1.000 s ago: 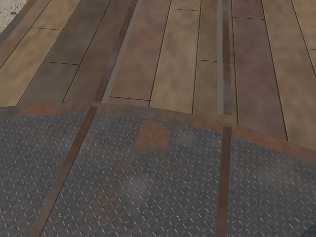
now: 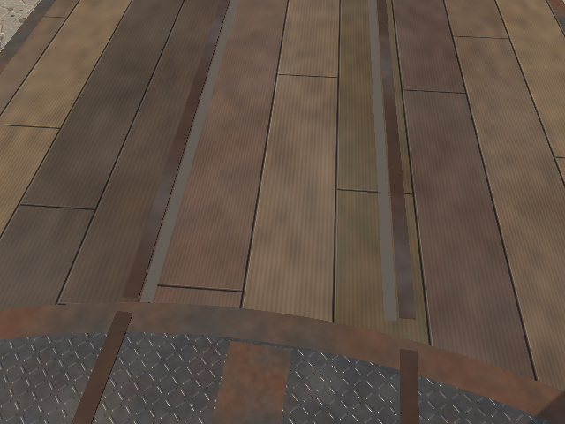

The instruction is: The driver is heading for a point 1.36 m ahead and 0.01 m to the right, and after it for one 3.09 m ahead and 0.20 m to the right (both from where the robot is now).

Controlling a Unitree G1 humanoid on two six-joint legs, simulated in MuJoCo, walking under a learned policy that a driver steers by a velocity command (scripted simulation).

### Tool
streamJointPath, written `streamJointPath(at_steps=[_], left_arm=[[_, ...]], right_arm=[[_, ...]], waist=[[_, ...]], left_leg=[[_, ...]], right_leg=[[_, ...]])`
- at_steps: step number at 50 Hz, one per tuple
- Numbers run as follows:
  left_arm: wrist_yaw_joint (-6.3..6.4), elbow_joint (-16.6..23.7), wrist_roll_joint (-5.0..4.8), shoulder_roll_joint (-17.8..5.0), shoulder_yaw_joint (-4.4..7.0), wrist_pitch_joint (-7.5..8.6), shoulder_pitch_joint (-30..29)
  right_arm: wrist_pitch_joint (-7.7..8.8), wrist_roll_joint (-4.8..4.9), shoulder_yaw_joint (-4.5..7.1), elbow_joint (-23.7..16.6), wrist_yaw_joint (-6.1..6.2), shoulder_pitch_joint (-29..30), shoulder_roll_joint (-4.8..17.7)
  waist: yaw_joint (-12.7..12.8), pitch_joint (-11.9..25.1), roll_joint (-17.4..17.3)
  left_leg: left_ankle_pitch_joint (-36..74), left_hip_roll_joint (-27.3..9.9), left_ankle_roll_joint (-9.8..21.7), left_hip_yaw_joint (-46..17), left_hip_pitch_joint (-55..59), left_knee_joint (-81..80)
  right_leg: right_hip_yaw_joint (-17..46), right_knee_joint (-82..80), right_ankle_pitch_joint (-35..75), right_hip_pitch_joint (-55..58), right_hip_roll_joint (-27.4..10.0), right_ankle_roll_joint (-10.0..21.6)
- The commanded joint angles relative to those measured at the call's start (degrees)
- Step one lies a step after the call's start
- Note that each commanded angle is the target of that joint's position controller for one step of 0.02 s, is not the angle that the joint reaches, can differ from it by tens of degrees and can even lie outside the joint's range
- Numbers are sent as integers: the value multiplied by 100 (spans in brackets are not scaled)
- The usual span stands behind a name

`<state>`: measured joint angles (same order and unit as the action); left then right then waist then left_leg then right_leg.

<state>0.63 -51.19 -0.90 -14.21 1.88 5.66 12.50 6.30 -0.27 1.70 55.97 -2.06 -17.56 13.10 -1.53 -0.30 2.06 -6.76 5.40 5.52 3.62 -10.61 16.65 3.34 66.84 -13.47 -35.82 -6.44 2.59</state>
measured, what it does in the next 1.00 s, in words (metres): walks ahead: right foot, then left foot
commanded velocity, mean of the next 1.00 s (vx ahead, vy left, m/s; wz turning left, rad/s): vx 0.50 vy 0.00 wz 0.00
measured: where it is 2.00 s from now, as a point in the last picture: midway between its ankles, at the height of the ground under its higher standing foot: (291, 235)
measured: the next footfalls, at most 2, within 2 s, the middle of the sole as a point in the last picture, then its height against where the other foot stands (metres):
right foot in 0.30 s outside the picture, level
left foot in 0.88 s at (257, 369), level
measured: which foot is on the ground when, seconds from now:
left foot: down 0.00-0.32, up 0.34-0.86, down 0.88-1.00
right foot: up 0.00-0.28, down 0.30-0.90, up 0.92-1.00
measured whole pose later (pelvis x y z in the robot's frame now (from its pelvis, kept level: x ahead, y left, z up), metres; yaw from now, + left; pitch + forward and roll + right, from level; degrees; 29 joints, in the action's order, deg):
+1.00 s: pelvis +0.55 -0.01 -0.01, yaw +1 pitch +2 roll +0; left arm 0.1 -55.4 -1.5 -14.6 2.6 5.7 18.2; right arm 5.7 0.2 3.0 50.9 -1.9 -8.7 14.1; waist 0.3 -1.5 1.4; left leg -8.5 1.6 3.5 3.3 -21.3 28.1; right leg 2.1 67.7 -21.8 -21.9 -2.2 2.6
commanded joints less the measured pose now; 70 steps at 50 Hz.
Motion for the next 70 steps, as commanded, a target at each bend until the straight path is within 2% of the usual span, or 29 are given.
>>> streamJointPath(at_steps=[1, 6, 11, 13, 14, 15, 16, 17, 18, 19, 20, 22, 24, 27, 33, 39, 41, 43, 44, 45, 46, 47, 49, 50, 52, 54, 61, 66, 70], left_arm=[[58, 239, 86, -245, 73, -56, 298], [-16, 555, 29, -166, 30, 16, -890], [-193, 854, -39, -291, 29, 78, -1537], [-242, 843, -37, -435, 87, 130, -1263], [-239, 713, -25, -585, 176, 147, -770], [-205, 403, -22, -889, 335, 159, 251], [-154, 201, 43, -1430, 469, 140, 1401], [-219, 83, 92, -1667, 510, 111, 1597], [-232, 160, 61, -1031, 349, 127, 1387], [-219, 279, 42, -783, 265, 134, 846], [-236, 384, 57, -675, 212, 126, 353], [-277, 372, 121, -432, 142, 128, 68], [-282, 229, 115, -444, 154, 156, 243], [-192, 62, 113, -653, 215, 138, 530], [-63, -161, 51, -747, 217, 48, 999], [-2, -443, -7, -823, 275, -82, 1348], [18, -434, -13, -907, 312, -129, 1203], [17, -376, 19, -878, 293, -188, 977], [15, -256, 88, -720, 210, -189, 962], [-59, -198, 107, 25, -6, -63, 1660], [-96, -310, -4, -243, 36, 101, 1588], [-114, -137, -159, -724, 169, 184, 1014], [-29, -2, -86, -728, 218, 163, 406], [7, -19, -31, -635, 252, 78, 499], [22, -75, -5, -362, 234, -69, 726], [43, 25, 24, -372, 260, -128, 502], [-42, 461, 39, -249, 229, -73, -926], [-200, 762, -23, -235, 159, -9, -1728], [-306, 817, -38, -448, 213, 66, -1492]], right_arm=[[109, -7, 106, -287, 90, 234, 704], [21, 108, 151, -150, 196, -357, 928], [-105, 148, 183, 40, 212, -736, 971], [-170, 148, 217, 34, 226, -628, 1054], [-202, 136, 210, -2, 229, -493, 1058], [-222, 80, 148, -55, 226, -433, 900], [-196, -50, 27, -255, 232, -468, 645], [-50, 71, -158, -222, 166, -1172, -64], [68, 201, 1, -175, 154, -818, 692], [132, 280, 84, -340, 142, -267, 963], [123, 235, 88, -378, 185, -29, 900], [5, 125, 131, -400, 212, 5, 715], [-117, 121, 125, -368, 219, -120, 510], [-179, 69, 152, -573, 239, 406, 508], [-124, 85, 112, -929, 165, 1622, 370], [-34, 149, 89, -1254, -16, 2341, 433], [3, 149, 142, -1227, -56, 2087, 567], [9, 134, 351, -846, -15, 817, 916], [-1, 86, 485, -575, 39, -283, 1295], [-35, -3, 606, -443, 60, -907, 1837], [-42, 41, 467, -436, 42, -906, 1385], [-24, 92, 377, -514, 47, -355, 1090], [-17, 52, 250, -698, 23, 565, 693], [5, -6, 201, -690, 1, 718, 549], [34, -16, 204, -569, -15, 611, 547], [55, -15, 246, -452, 44, 403, 737], [-36, 63, 244, -198, 224, -262, 882], [-148, 101, 271, 60, 248, -754, 933], [-242, 126, 341, 98, 290, -620, 1067]], waist=[[305, -286, -454], [-129, -287, -441], [-288, -422, -525], [-59, -276, -629], [245, -4, -643], [674, 622, -525], [997, 1594, 315], [605, 2127, 1886], [736, 1722, 1050], [634, 1005, 665], [430, 688, 134], [137, 356, 159], [30, 265, 202], [84, 6, 79], [413, -271, 125], [519, -524, 165], [313, -332, 262], [-348, 426, 288], [-735, 1213, -98], [-467, 2043, -1563], [-548, 2357, -1563], [-453, 1384, -1216], [-86, 436, -460], [125, 284, -572], [272, 212, -690], [290, 48, -599], [-104, -247, -524], [-361, -505, -501], [-46, -287, -692]], left_leg=[[472, -1566, 1001, -1161, -657, -1190], [518, -1479, 692, -866, -64, -1052], [386, -1907, 609, -1072, 974, -584], [928, -2003, 505, -1111, 1168, -192], [1822, -1846, 391, -957, 1128, 380], [2366, -1497, 225, -676, 752, 1569], [892, -1046, -11, -288, -455, 3598], [-2400, -104, -279, -471, -2673, 5234], [-2424, -462, -169, -1110, -3291, 5896], [-1827, -749, -73, -1005, -3488, 5880], [-1292, -1037, -116, -856, -3181, 5635], [-780, -1321, -191, -819, -2659, 5083], [-619, -1337, -263, -719, -2492, 4842], [-38, -1380, -402, -682, -3023, 4152], [1266, -1165, -436, -452, -2963, 2245], [758, -1022, -217, -424, -3048, 1447], [365, -864, -75, -295, -2451, 1303], [307, -471, 163, 22, -608, 1186], [426, -1153, 477, -744, 1179, 1361], [-363, -2607, 1432, -3451, 3367, 909], [-905, -2808, 1534, -4692, 3496, 117], [-993, -2610, 1179, -3814, 2701, 37], [-222, -2141, 825, -2407, 875, -300], [33, -1919, 710, -1989, 332, -493], [356, -1757, 752, -1583, -120, -765], [692, -1743, 827, -1336, -177, -929], [862, -1599, 579, -833, 410, -1051], [920, -1884, 587, -843, 1281, -764], [2274, -2067, 423, -841, 1668, -93]], right_leg=[[-18, -721, 818, -142, -293, -190], [-263, -2775, 1952, 26, -13, -251], [-249, -3571, 1331, -86, 127, -74], [-344, -3803, 904, 421, 263, 92], [-499, -3939, 805, 1139, 446, 209], [-459, -3920, 876, 2490, 458, 405], [985, -3901, 967, 4252, -763, 832], [3592, -4730, -125, 5874, -1717, 1661], [3618, -4983, -540, 5559, -1552, 1427], [2682, -5027, -49, 4787, -1375, 1163], [2010, -5169, 676, 4009, -1139, 1050], [1216, -5521, 1282, 3125, -751, 947], [835, -5715, 1792, 2867, -607, 1016], [530, -5888, 2191, 2908, -611, 1065], [69, -6069, 1782, 3118, -441, 857], [107, -5671, 1901, 4068, -848, 791], [71, -5304, 2681, 4182, -889, 686], [-223, -3870, 4264, 3883, -522, 481], [-450, -2280, 3313, 2793, -197, 285], [-515, 36, 42, 391, 858, -148], [377, 902, -1901, -356, 929, -69], [357, 1159, -1587, -857, 563, 42], [75, 527, -572, -456, 7, 63], [107, 214, -300, -64, -161, 62], [39, -71, -76, 301, -226, 17], [3, -455, 308, 31, -267, -75], [-195, -2674, 2005, -411, -73, -194], [-300, -3467, 1703, -609, 103, -120], [-454, -3811, 947, 165, 358, 166]])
